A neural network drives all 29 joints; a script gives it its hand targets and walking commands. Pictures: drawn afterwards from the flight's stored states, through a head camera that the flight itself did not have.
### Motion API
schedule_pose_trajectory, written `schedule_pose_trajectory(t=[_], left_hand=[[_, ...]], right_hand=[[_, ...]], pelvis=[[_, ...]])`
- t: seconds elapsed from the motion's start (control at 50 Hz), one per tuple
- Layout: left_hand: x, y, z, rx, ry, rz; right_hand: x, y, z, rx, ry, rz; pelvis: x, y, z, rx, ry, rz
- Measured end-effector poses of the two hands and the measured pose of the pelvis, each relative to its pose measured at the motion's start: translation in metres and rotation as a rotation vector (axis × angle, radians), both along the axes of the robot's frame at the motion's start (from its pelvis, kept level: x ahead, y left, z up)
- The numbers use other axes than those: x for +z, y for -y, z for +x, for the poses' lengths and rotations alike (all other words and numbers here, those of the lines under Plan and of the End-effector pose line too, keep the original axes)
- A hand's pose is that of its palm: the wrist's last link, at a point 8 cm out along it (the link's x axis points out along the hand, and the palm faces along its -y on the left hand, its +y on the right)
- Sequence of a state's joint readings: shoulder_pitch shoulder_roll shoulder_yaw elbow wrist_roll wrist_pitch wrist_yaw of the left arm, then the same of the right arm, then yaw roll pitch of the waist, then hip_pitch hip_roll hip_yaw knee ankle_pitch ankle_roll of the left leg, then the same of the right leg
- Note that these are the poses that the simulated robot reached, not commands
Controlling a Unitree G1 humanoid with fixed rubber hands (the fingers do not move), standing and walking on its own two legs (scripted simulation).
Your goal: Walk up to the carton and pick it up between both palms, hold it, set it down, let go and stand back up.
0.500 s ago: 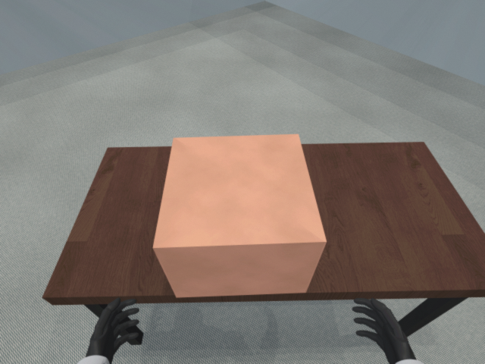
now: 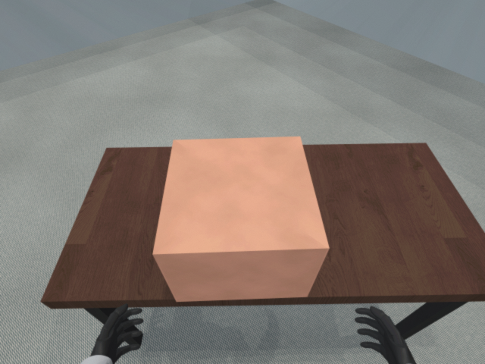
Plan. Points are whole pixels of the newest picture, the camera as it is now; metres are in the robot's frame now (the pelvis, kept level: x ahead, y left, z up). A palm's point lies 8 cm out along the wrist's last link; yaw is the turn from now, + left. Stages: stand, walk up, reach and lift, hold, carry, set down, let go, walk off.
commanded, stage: set down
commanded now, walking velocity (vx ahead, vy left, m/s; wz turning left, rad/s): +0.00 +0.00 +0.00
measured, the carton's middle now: (239, 217) +0.44 +0.03 -0.09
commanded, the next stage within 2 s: let go in 0.12 s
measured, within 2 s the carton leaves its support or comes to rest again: neither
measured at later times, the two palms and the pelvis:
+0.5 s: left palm (107, 358) +0.15 +0.25 -0.08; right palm out of the picture +0.14 -0.23 -0.08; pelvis +0.00 +0.00 +0.00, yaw +0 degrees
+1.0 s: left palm out of the picture +0.12 +0.29 -0.08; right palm out of the picture +0.10 -0.25 -0.10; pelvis -0.02 +0.01 +0.00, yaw +0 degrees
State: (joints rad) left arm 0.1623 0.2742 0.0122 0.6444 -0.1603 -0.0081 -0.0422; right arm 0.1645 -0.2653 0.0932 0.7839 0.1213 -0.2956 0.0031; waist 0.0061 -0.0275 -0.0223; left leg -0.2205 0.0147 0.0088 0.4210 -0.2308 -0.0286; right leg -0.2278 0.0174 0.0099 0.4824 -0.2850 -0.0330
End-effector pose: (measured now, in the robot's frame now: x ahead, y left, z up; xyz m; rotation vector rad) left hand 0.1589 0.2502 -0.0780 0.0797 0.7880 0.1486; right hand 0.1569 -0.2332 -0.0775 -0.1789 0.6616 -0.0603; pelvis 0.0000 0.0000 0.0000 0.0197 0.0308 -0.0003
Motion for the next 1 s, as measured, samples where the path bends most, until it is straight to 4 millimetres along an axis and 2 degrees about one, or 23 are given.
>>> schedule_pose_trajectory(t=[0.42,0.64,0.72,0.84,1.0], left_hand=[[-0.002,0.001,-0.004,-0.023,-0.056,0.005],[-0.001,0.006,-0.002,-0.02,-0.052,-0.001],[0.001,-0.005,-0.004,-0.033,-0.036,0.073],[0.0,-0.027,-0.019,-0.037,-0.056,0.145],[-0.007,-0.035,-0.044,-0.026,-0.103,0.159]], right_hand=[[-0.005,0.001,-0.013,-0.016,-0.052,-0.02],[-0.005,0.003,-0.013,-0.015,-0.057,-0.023],[-0.013,0.012,-0.025,-0.03,-0.169,-0.079],[-0.02,0.018,-0.043,-0.064,-0.265,-0.096],[-0.022,0.02,-0.061,-0.07,-0.298,-0.089]], pelvis=[[0.001,-0.003,-0.003,0.0,0.006,-0.003],[0.001,-0.002,-0.003,-0.001,0.006,-0.003],[0.001,-0.003,-0.005,-0.001,0.01,-0.004],[0.0,-0.005,-0.011,-0.001,0.019,-0.006],[0.0,-0.005,-0.023,-0.001,0.035,-0.007]])
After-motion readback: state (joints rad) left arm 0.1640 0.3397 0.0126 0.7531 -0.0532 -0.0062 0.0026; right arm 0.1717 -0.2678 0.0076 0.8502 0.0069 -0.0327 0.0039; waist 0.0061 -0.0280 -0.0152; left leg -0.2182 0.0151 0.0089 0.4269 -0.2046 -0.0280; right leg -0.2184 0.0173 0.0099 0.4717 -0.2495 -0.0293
